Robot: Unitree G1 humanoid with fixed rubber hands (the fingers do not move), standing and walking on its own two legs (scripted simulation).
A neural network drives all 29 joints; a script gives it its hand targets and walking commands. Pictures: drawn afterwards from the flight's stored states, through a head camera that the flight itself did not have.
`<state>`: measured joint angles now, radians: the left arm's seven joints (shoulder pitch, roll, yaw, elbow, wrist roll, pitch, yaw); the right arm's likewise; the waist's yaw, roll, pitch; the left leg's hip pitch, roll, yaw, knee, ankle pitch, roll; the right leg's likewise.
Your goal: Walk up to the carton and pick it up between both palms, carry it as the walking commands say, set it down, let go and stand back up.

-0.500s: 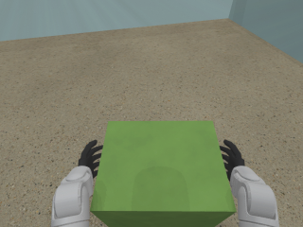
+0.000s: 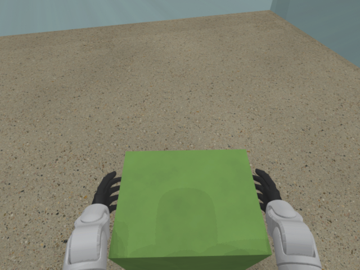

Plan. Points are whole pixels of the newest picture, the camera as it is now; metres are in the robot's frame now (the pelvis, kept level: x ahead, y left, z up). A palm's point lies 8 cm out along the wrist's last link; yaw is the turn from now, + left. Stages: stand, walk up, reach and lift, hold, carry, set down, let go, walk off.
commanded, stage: hold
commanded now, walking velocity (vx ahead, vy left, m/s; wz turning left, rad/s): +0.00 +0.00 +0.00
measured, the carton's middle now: (186, 216) +0.26 +0.02 -0.06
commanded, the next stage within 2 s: set down in 0.46 s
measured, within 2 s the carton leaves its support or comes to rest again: neither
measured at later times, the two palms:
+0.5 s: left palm (92, 213) +0.23 +0.21 +0.03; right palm (267, 208) +0.25 -0.15 +0.03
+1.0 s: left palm (101, 195) +0.29 +0.23 -0.01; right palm (253, 196) +0.30 -0.14 -0.01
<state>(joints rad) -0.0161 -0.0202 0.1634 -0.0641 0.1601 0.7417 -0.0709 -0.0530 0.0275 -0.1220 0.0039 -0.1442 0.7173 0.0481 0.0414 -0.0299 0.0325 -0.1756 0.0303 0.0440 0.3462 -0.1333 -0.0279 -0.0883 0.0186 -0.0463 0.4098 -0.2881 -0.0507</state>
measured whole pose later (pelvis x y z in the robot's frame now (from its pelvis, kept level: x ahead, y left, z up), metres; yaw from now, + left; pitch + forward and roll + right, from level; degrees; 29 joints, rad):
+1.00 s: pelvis -0.02 +0.03 +0.00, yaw -3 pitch +2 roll +0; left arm -0.33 -0.11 0.42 0.32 0.31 0.54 -0.10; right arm -0.39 0.07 -0.37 0.47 -0.32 0.48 0.13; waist 0.06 -0.03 0.06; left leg -0.31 -0.02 -0.01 0.41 -0.13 0.01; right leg -0.24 0.03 0.06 0.46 -0.26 -0.01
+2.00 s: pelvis -0.07 +0.04 -0.13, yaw -4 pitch +40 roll -2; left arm -0.69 -0.06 0.51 0.41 0.27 0.40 -0.07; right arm -0.77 -0.01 -0.47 0.57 -0.24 0.37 0.10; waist 0.05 -0.03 -0.19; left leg -1.51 -0.03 -0.06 1.10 -0.28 -0.01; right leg -1.43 0.09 0.05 1.15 -0.41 0.01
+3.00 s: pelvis -0.10 +0.04 -0.28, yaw -7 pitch +50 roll -3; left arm -1.02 0.09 0.49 0.59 0.14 0.38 0.01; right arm -1.11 -0.17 -0.38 0.76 -0.11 0.35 0.01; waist 0.06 -0.03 -0.16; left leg -2.13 -0.07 -0.07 1.66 -0.40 -0.03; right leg -2.04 0.13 0.03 1.72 -0.56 0.03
